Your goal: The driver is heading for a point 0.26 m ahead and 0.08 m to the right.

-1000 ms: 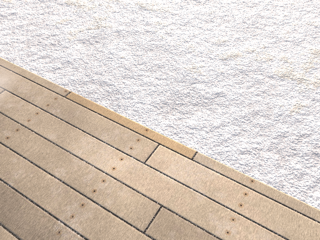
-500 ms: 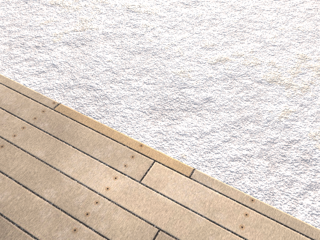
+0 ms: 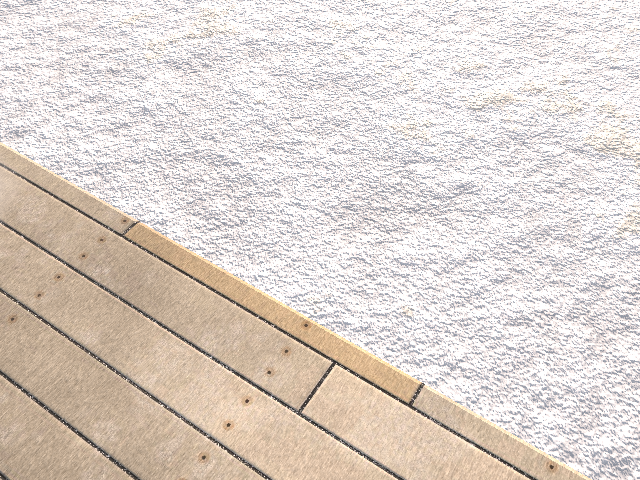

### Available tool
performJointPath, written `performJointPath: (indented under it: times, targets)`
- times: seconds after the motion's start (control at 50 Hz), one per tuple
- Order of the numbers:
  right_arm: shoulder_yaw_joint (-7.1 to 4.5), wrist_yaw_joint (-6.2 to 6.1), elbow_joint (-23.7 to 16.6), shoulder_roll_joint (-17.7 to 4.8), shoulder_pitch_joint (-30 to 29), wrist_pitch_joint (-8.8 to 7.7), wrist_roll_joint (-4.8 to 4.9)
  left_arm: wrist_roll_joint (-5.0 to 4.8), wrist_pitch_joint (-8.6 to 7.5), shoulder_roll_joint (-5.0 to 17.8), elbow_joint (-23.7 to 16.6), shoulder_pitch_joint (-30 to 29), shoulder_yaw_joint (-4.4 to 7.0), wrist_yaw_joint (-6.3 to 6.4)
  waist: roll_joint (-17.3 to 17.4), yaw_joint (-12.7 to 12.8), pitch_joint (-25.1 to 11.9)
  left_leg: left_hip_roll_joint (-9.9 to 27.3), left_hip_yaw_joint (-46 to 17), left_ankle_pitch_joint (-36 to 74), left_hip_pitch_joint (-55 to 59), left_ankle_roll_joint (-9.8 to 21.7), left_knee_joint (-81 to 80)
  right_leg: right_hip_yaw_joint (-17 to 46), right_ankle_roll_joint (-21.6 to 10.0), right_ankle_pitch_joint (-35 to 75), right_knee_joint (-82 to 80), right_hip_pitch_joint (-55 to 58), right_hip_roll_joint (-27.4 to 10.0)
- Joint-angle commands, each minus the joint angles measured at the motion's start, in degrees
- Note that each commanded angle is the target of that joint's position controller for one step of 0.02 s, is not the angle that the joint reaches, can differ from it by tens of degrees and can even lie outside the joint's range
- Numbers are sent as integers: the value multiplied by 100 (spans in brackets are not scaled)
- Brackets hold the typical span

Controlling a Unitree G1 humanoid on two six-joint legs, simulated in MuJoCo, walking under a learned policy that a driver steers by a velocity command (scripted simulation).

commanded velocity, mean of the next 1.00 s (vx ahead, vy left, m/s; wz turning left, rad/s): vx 0.02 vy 0.00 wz -0.15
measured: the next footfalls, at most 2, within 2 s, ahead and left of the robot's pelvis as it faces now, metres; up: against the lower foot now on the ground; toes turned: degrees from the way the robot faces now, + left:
left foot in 0.08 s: +0.08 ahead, +0.13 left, +0.00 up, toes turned +0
left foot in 0.64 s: +0.08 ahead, +0.13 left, +0.00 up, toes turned -11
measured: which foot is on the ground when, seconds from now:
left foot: up 0.00-0.06, down 0.08-0.36, up 0.38-0.62, down 0.64-1.00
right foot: down 0.00-1.00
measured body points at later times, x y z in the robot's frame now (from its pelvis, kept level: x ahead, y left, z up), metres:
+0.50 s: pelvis +0.04 +0.00 +0.00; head +0.06 -0.01 +0.45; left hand +0.12 +0.25 -0.14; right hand +0.07 -0.26 -0.15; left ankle +0.02 +0.13 -0.69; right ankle +0.06 -0.07 -0.74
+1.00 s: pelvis +0.05 +0.04 +0.01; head +0.05 +0.05 +0.46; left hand +0.08 +0.27 -0.15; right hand +0.02 -0.19 -0.14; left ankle +0.04 +0.14 -0.74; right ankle +0.07 -0.07 -0.74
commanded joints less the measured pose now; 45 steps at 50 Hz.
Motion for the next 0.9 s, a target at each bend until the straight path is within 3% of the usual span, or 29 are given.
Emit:
performJointPath:
  times: [0.02, 0.06, 0.08, 0.1, 0.12, 0.14, 0.2, 0.26, 0.3, 0.32, 0.34, 0.36, 0.38, 0.4, 0.42, 0.46, 0.5, 0.56, 0.6, 0.62, 0.64, 0.66, 0.68, 0.7, 0.74, 0.82, 0.9]
  targets:
    - [-18, -26, 228, -250, 1022, 149, -13, -35, 70, 772, -278, -83, 129, 20, -708, -260, -653, -25, 198, 684, 1390, 33, -805, 1274, -513, -727, -1130, -601, -1400]
    - [-1, 14, 257, -259, 924, 107, -88, -77, 198, 685, -287, -95, 107, 18, -450, -292, -260, 57, 121, 1137, 1787, 118, -1520, 1391, -173, -2248, -1260, -1219, -1269]
    - [16, 8, 221, -321, 891, 53, -113, -65, 239, 636, -250, 52, 97, 24, -247, -257, -69, 320, -198, 1132, 1782, 150, -2046, 1408, 35, -2590, -1239, -1328, -1185]
    - [-7, -26, 195, -542, 779, 2, -77, -111, 269, 568, -222, 378, 110, 14, 229, 10, 189, 596, -576, 749, 1346, 222, -2353, 1202, 203, -2293, -1157, -1182, -861]
    - [-29, -58, 245, -549, 637, -23, 12, -144, 312, 444, -120, 521, 84, 0, 763, 74, 354, 626, -617, 14, 524, 245, -2680, 976, 255, -1569, -889, -497, -611]
    - [-53, -96, 169, -537, 480, -59, 29, -117, 329, 527, -171, 421, 115, -9, 760, 105, 361, 606, -602, -136, 246, 193, -2861, 935, 252, -1115, -530, -103, -517]
    - [-277, -247, -40, -887, 445, -60, 47, -61, 317, 738, -483, 176, 237, -49, 556, 85, 14, 773, -493, 26, 623, 386, -2696, 893, 73, -864, 303, -405, -336]
    - [-421, -351, -296, -931, 331, 11, 8, 6, 367, 463, -552, 404, 272, -18, 564, 76, -164, 1348, -507, 370, 485, 765, -2435, 728, 9, -1166, 1549, -600, -201]
    - [-409, -345, -453, -852, 154, 19, -16, 96, 400, 413, -598, 552, 305, 4, 371, 111, -284, 1614, -541, 1093, 128, 993, -2107, 696, -25, -1393, 1951, -414, -280]
    - [-400, -318, -510, -858, 22, 19, -28, 113, 394, 398, -615, 657, 315, 10, 240, 193, -325, 1517, -394, 1329, 7, 889, -1811, 740, -59, -1114, 1664, -223, -336]
    - [-396, -284, -549, -824, 58, 27, -26, 112, 373, 529, -667, 611, 349, 13, -128, 144, -347, 1135, -87, 1042, -220, 610, -1412, 1071, -126, -299, 1065, 31, -458]
    - [-385, -239, -657, -720, 94, 72, 15, 76, 343, 892, -693, 672, 439, 41, -1240, 112, -252, 237, 719, 319, -399, 169, -384, 2343, -383, 851, 48, -72, -1133]
    - [-363, -212, -737, -631, 29, 140, 92, 80, 321, 1095, -695, 963, 452, 51, -1775, 304, -523, -442, 728, -911, -714, -66, 697, 3708, -878, 1564, -706, 369, -1940]
    - [-309, -171, -699, -500, 153, 178, 104, 82, 303, 1104, -723, 951, 414, 98, -1193, 200, -777, -264, 103, -1251, -673, -20, 1311, 3792, -1166, 1299, -866, 543, -2092]
    - [-273, -134, -655, -453, 83, 193, 119, 54, 312, 985, -797, 690, 379, 159, -526, 93, -742, -136, -103, -966, -536, 22, 1436, 3307, -1114, 1041, -768, 433, -1883]
    - [-242, -118, -653, -511, 23, 112, 90, 42, 334, 809, -906, 263, 315, 252, -466, -42, -716, 55, -203, -567, -484, 30, 1003, 2799, -962, 948, -720, 594, -1646]
    - [-206, -109, -582, -535, 82, 78, 93, 18, 340, 714, -894, 157, 272, 230, -543, -46, -782, -37, -32, -378, -65, -42, 205, 2178, -701, 1395, -619, 760, -1274]
    - [-142, -172, -504, -461, 180, 131, 179, 23, 383, 793, -790, 253, 267, 216, -666, 45, -816, -212, 97, -144, 501, -71, -898, 2067, -642, 1644, -559, 961, -1237]
    - [-88, -186, -359, -369, 469, 139, 171, -30, 441, 815, -717, 142, 264, 204, -652, -98, -685, -182, 136, 874, 1109, -18, -2144, 2031, -436, 1033, -562, 687, -1142]
    - [-76, -184, -302, -412, 536, 108, 119, -60, 457, 764, -658, 205, 255, 187, -568, -67, -606, -17, -81, 1453, 1541, 25, -2571, 2052, -217, 505, -626, 351, -1058]
    - [-85, -168, -311, -610, 546, 56, 5, -99, 453, 629, -608, 335, 222, 163, -284, 31, -576, 452, -614, 1612, 1822, 122, -2753, 1979, 15, -213, -628, 46, -901]
    - [-91, -145, -349, -783, 265, 28, -2, -172, 466, 566, -576, 427, 231, 128, 207, 273, -249, 719, -831, 1453, 1233, 277, -2732, 1638, 133, -584, -811, 135, -506]
    - [-45, -105, -363, -636, 67, -18, -2, -133, 483, 585, -495, 276, 224, 123, 367, 207, -91, 711, -827, 1056, 715, 296, -2865, 1519, 200, -353, -829, 599, -441]
    - [-6, -85, -336, -510, 70, -69, 18, -107, 490, 655, -437, 177, 245, 125, 296, 167, -91, 591, -744, 757, 553, 223, -2981, 1551, 212, -153, -787, 895, -493]
    - [-12, -103, -230, -577, 200, -125, 60, -69, 476, 714, -343, 167, 267, 108, 320, 148, -154, 451, -616, 866, 700, 176, -3048, 1588, 169, 32, -729, 1000, -580]
    - [1, -107, -58, -521, 494, -147, 65, -114, 408, 630, -51, 257, 246, 93, 56, 72, -138, 432, -557, 991, 1016, 241, -2988, 1573, 233, -54, -795, 802, -592]
    - [29, -105, 38, -467, 609, -147, 52, -102, 404, 514, 179, 290, 201, 98, 5, 43, -84, 437, -572, 880, 974, 288, -3024, 1548, 279, -85, -805, 752, -587]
